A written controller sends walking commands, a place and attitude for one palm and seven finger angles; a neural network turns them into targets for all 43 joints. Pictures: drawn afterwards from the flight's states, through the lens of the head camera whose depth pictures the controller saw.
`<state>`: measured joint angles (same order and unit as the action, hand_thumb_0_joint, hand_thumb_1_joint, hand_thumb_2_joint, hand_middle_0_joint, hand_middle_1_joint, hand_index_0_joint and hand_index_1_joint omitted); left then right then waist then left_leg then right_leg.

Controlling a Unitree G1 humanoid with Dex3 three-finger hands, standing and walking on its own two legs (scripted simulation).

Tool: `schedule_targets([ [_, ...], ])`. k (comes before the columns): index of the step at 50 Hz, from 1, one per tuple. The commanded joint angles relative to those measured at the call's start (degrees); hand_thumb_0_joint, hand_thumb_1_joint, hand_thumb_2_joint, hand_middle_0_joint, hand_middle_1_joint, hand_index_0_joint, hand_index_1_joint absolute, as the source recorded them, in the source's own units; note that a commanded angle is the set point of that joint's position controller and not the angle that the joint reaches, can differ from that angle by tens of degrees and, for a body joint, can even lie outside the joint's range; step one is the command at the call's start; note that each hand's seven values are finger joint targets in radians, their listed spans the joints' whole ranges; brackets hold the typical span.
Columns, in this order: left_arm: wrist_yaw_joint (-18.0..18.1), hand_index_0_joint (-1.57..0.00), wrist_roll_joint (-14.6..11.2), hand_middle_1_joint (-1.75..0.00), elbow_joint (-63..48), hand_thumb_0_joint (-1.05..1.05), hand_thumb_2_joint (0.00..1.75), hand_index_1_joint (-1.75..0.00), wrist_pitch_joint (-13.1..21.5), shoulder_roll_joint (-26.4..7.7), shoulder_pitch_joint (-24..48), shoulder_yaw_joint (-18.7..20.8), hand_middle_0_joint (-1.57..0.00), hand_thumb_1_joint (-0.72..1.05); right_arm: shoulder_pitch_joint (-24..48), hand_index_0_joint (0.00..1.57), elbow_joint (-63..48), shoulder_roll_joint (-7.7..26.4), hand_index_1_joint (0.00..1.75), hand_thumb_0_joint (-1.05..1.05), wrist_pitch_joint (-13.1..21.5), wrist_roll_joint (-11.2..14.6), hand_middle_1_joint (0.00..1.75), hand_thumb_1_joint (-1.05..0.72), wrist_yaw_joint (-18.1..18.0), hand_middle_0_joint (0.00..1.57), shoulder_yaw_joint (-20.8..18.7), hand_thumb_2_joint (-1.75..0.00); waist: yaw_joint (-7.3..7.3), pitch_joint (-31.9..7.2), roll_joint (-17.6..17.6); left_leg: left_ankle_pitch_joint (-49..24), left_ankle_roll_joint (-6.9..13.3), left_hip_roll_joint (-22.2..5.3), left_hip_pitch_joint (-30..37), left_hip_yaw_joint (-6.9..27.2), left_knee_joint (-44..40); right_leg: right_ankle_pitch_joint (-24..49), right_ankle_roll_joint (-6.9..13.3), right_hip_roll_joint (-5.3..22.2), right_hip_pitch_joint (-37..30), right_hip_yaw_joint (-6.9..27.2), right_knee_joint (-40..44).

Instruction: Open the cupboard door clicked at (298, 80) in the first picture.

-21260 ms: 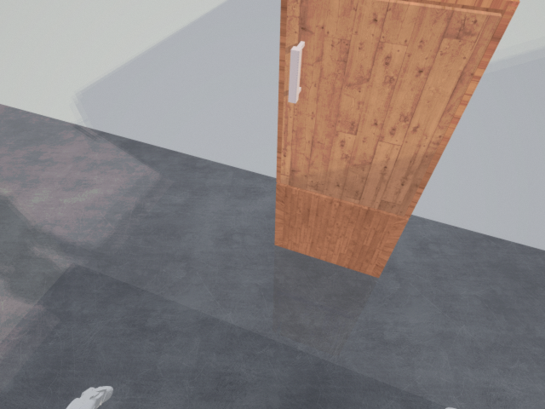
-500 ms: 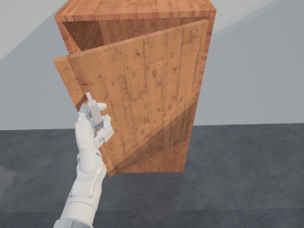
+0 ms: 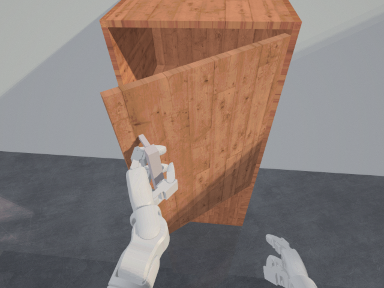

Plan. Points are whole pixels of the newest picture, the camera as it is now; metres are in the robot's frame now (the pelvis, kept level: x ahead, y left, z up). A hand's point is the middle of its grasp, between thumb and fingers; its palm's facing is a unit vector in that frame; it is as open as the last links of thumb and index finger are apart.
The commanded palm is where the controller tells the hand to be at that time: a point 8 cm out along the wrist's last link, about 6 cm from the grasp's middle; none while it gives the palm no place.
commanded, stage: open thumb and fingers to let go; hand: left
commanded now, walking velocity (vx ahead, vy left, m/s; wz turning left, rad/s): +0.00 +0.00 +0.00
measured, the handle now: (151, 164) +0.34 +0.11 +0.10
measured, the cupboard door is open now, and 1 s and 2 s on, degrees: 38 39 39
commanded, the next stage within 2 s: slide the hand sideways off the handle in 0.62 s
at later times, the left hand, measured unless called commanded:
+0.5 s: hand (169, 184) +0.29 +0.07 +0.10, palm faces +0.37 -0.93 +0.00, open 14.5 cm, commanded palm +0.25 +0.12 +0.10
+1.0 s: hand (160, 202) +0.25 +0.08 +0.10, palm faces -0.14 -0.99 +0.01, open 16.4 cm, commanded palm +0.23 +0.13 +0.10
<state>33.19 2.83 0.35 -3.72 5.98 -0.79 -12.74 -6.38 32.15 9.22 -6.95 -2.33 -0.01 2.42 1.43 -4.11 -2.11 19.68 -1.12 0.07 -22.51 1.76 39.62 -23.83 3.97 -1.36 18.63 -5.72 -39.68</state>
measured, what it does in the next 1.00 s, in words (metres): stands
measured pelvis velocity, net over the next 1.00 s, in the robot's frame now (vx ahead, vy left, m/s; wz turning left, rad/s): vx -0.03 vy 0.02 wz -0.02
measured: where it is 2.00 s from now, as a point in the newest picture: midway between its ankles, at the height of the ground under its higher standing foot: outside the picture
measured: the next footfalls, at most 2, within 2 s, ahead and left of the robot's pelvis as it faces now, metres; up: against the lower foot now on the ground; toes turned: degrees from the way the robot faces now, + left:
none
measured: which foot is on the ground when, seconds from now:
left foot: down 0.00-1.00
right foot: down 0.00-1.00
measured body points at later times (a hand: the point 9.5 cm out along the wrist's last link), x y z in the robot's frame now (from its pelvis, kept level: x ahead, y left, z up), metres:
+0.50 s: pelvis -0.01 +0.00 +0.00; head -0.02 -0.02 +0.45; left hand +0.27 +0.12 +0.10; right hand +0.15 -0.22 -0.10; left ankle +0.01 +0.13 -0.72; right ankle -0.03 -0.07 -0.72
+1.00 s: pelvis -0.03 +0.02 +0.00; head -0.03 +0.00 +0.45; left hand +0.25 +0.14 +0.10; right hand +0.15 -0.19 -0.09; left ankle +0.01 +0.13 -0.72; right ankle -0.03 -0.07 -0.72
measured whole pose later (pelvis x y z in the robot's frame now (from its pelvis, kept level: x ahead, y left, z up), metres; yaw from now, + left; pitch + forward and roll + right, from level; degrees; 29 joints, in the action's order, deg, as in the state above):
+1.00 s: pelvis -0.03 +0.02 +0.00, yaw -1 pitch +0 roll +0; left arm 1.6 -8.2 3.5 6.2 -4.7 -2.2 -10.8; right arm -11.9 31.9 12.2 -2.2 1.5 -2.5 3.3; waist 0.9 -1.8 -3.2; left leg 17.6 0.6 0.8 -21.4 0.3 39.0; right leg -21.3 2.4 -0.5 17.9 -4.3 -39.1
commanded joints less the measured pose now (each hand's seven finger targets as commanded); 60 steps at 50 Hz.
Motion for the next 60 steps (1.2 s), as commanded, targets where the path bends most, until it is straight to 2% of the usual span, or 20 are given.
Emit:
schedule_targets([
  [1, -1.2, -0.35, 1.2, -1.27, -15.0, 0.0, 0.57, -1.27, 4.2, 4.0, 8.2, -0.7, -0.35, 0.13, 3.6, 0.2, -8.7, 5.3, 0.3, 0.0, 1.8, -0.1, 0.3, -0.9, -0.8, 0.2, -2.9, -0.9, -1.0, -13.5, 6.9, -18.6, 1.9, 0.5, 7.3, -0.8, -1.8, 33.9, -3.4, 2.8, -5.1, 4.1, 5.2],
  [5, -1.7, -0.32, 0.5, -1.24, -15.6, 0.0, 0.45, -1.24, 5.4, 2.8, 11.1, -0.2, -0.32, -0.15, 4.2, 0.2, -8.7, 5.6, 0.3, 0.0, 2.4, 0.0, 0.3, -0.9, -1.5, 0.2, -2.8, -0.9, -1.56, -11.2, 9.0, -15.5, 2.2, 0.6, 6.4, -0.5, -1.8, 30.9, -4.0, 3.3, -3.7, 5.2, 6.6],
  [10, -0.6, -0.3, 1.6, -1.2, -15.5, 0.0, 0.3, -1.2, 6.9, 3.0, 12.1, -0.7, -0.3, -0.5, 3.9, 0.2, -7.8, 5.7, 0.3, 0.0, 3.6, -0.2, 0.3, -0.9, -1.5, 0.2, -3.1, -0.9, -1.56, -11.3, 6.6, -14.0, 2.3, 0.7, 6.3, -0.6, -1.2, 26.1, -3.6, 3.3, -2.0, 5.4, 6.8],
  [12, -0.2, -0.3, 1.8, -1.2, -14.3, 0.0, 0.3, -1.2, 7.3, 2.0, 12.3, 0.1, -0.3, -0.5, 3.8, 0.2, -7.4, 5.8, 0.3, 0.0, 4.0, -0.1, 0.3, -0.9, -1.6, 0.2, -3.2, -0.9, -1.3, -10.4, 7.0, -12.8, 2.2, 0.7, 5.4, -0.4, -1.3, 23.1, -3.4, 3.2, -1.5, 5.5, 7.3],
  [19, 0.1, -0.24, 1.3, -0.85, -12.7, 0.0, 0.3, -0.85, 7.5, 1.6, 12.5, 1.3, -0.24, -0.5, 3.8, 0.2, -7.3, 5.7, 0.3, 0.0, 4.4, -0.2, 0.3, -0.9, -1.9, 0.2, -3.3, -0.9, -0.78, -11.3, 6.9, -12.0, 2.3, 1.0, 5.7, -1.0, -1.9, 22.0, -3.5, 3.5, -2.6, 6.2, 8.6],
  [22, 0.0, -0.22, 1.3, -0.7, -11.2, 0.0, 0.3, -0.7, 7.6, 1.8, 12.7, 1.0, -0.22, -0.5, 4.1, 0.2, -7.2, 5.8, 0.3, 0.0, 4.5, -0.2, 0.3, -0.9, -1.9, 0.2, -3.3, -0.9, -1.07, -8.6, 7.9, -11.1, 2.4, 1.0, 5.6, -1.0, -2.1, 19.7, -3.5, 3.5, -1.6, 6.2, 9.8],
  [30, 0.2, -0.15, 1.5, -0.3, -10.3, 0.0, 0.3, -0.3, 8.0, 2.5, 15.5, 0.4, -0.15, -0.5, 5.0, 0.2, -7.2, 5.5, 0.3, 0.0, 4.4, -0.2, 0.3, -0.9, -1.6, 0.2, -3.0, -0.9, -1.34, -7.2, 6.8, -9.5, 2.4, 1.0, 6.5, -0.9, -2.5, 14.7, -3.1, 3.2, 0.3, 6.0, 10.8],
  [33, 0.6, -0.15, 0.8, -0.3, -9.7, 0.0, 0.3, -0.3, 7.7, 1.0, 15.2, 2.4, -0.15, -0.5, 6.0, 0.2, -7.2, 5.4, 0.3, 0.0, 3.9, -0.1, 0.3, -0.9, -1.8, 0.2, -2.8, -0.9, -0.56, -7.3, 6.1, -8.9, 2.3, 1.1, 6.4, -1.1, -2.8, 12.8, -2.8, 3.1, -0.2, 6.0, 11.3],
  [36, 1.1, -0.15, 0.6, -0.3, -8.9, 0.0, 0.3, -0.3, 7.2, 3.5, 17.0, 0.7, -0.15, -0.5, 6.3, 0.2, -7.1, 5.2, 0.3, 0.0, 4.0, -0.1, 0.3, -0.9, -1.6, 0.2, -2.6, -0.9, -1.1, -6.8, 6.9, -8.7, 2.3, 0.9, 6.7, -0.8, -2.8, 11.3, -2.7, 2.7, 0.9, 5.1, 11.1],
  [37, -10.9, -0.15, 4.9, -0.3, -6.8, 0.0, 0.3, -0.3, 10.3, -1.7, 16.6, -9.3, -0.15, -0.5, 2.7, 0.2, -5.0, 7.5, 0.3, 0.0, 3.7, -0.2, 0.3, -0.9, -0.9, 0.2, -2.2, -0.9, -5.6, -2.1, 10.1, -9.9, 3.0, 0.9, 7.4, -0.2, -4.2, 15.9, -2.9, 2.1, 3.7, 5.6, 8.8],
  [38, -17.1, -0.15, 2.7, -0.3, -11.2, 0.0, 0.3, -0.3, 13.2, -6.9, 18.7, -3.8, -0.15, -0.5, 1.7, 0.2, -7.1, 7.3, 0.3, 0.0, 3.7, 0.7, 0.3, -0.9, -1.4, 0.2, -3.0, -0.9, -3.31, -8.0, 5.9, -11.0, 3.2, 0.8, 8.1, -0.6, -4.5, 18.6, -2.4, 2.1, 1.4, 5.7, 7.0],
  [40, -24.0, -0.15, 1.1, -0.3, -12.8, 0.0, 0.3, -0.3, 16.2, -9.0, 18.5, -3.5, -0.15, -0.5, 1.7, 0.2, -8.3, 7.0, 0.3, 0.0, 4.0, 1.0, 0.3, -0.9, -2.4, 0.2, -2.6, -0.9, -2.35, -12.1, 2.9, -13.1, 3.5, 1.1, 10.0, -1.1, -4.1, 22.4, -2.2, 2.3, -1.0, 5.9, 6.1],
  [42, -31.2, -0.15, -2.5, -0.3, -12.2, 0.0, 0.3, -0.3, 17.2, -7.2, 17.2, -5.8, -0.15, -0.5, 1.2, 0.2, -8.9, 7.1, 0.3, 0.0, 5.2, 2.1, 0.3, -0.9, -2.5, 0.2, -2.2, -0.9, -3.56, -11.2, 1.5, -12.6, 3.4, 0.8, 11.4, -0.5, -4.0, 21.3, -2.0, 1.8, 0.4, 5.1, 6.2],
  [44, -35.0, -0.15, -8.3, -0.3, -11.5, 0.0, 0.3, -0.3, 16.3, -6.0, 16.1, -4.0, -0.15, -0.5, 2.2, 0.2, -10.1, 7.0, 0.3, 0.0, 6.6, 3.2, 0.3, -0.9, -2.9, 0.2, -1.5, -0.9, -3.15, -9.5, 2.0, -9.2, 3.1, 0.6, 10.3, 0.1, -4.6, 17.2, -2.2, 1.2, 0.9, 4.3, 7.4],
  [46, -34.8, -0.15, -12.1, -0.3, -10.5, 0.0, 0.3, -0.3, 14.6, -7.2, 13.7, 1.0, -0.15, -0.5, 3.3, 0.2, -10.4, 7.3, 0.3, 0.0, 7.9, 3.8, 0.3, -0.9, -3.3, 0.2, -1.2, -0.9, -1.92, -7.9, 5.2, -5.9, 2.6, 0.5, 8.7, 0.6, -5.7, 12.4, -2.4, 0.8, 0.8, 3.6, 8.9],
  [48, -32.8, -0.15, -12.9, -0.3, -9.9, 0.0, 0.3, -0.3, 13.3, -6.9, 12.4, 2.3, -0.15, -0.5, 3.8, 0.2, -10.6, 7.5, 0.3, 0.0, 8.9, 4.0, 0.3, -0.9, -3.1, 0.2, -1.0, -0.9, -1.51, -5.8, 5.5, -3.9, 2.4, 0.4, 8.0, 0.9, -6.6, 8.8, -2.5, 0.7, 2.1, 2.9, 9.2],
  [49, -31.6, -0.15, -12.4, -0.3, -10.2, 0.0, 0.3, -0.3, 13.0, -6.5, 13.2, 2.2, -0.15, -0.5, 3.5, 0.2, -10.6, 7.6, 0.3, 0.0, 9.3, 3.8, 0.3, -0.9, -2.9, 0.2, -1.0, -0.9, -1.6, -5.4, 6.8, -3.5, 2.4, 0.4, 7.6, 1.1, -6.8, 8.0, -2.7, 0.7, 2.7, 2.7, 9.1],
  [52, -28.2, -0.15, -8.9, -0.3, -10.9, 0.0, 0.3, -0.3, 13.0, -9.3, 9.6, 4.1, -0.15, -0.5, 2.3, 0.2, -10.6, 8.0, 0.3, 0.0, 9.8, 3.4, 0.3, -0.9, -1.8, 0.2, -1.4, -0.9, -0.43, -5.6, 4.8, -4.2, 2.3, 0.1, 7.4, 0.9, -7.2, 7.8, -2.3, 0.7, 2.7, 2.8, 7.9],
  [55, -27.2, -0.15, -6.4, -0.3, -13.2, 0.0, 0.3, -0.3, 13.5, -9.5, 7.7, 3.4, -0.15, -0.5, 1.6, 0.2, -11.2, 7.6, 0.3, 0.0, 10.0, 3.0, 0.3, -0.9, -1.0, 0.2, -1.6, -0.9, -0.6, -6.6, 3.3, -5.7, 2.4, 0.0, 7.8, 0.1, -6.7, 9.3, -2.1, 0.8, 2.9, 3.1, 7.1],
  [60, -27.8, -0.15, -6.7, -0.3, -16.9, 0.0, 0.3, -0.3, 13.5, -12.1, 3.9, 5.9, -0.15, -0.5, 1.6, 0.2, -12.2, 7.7, 0.3, 0.0, 9.9, 3.0, 0.3, -0.9, -0.9, 0.2, -1.6, -0.9, -0.21, -7.4, 3.5, -6.7, 2.4, -0.1, 7.3, -0.6, -6.3, 11.1, -2.1, 0.6, 1.2, 3.6, 7.2],
])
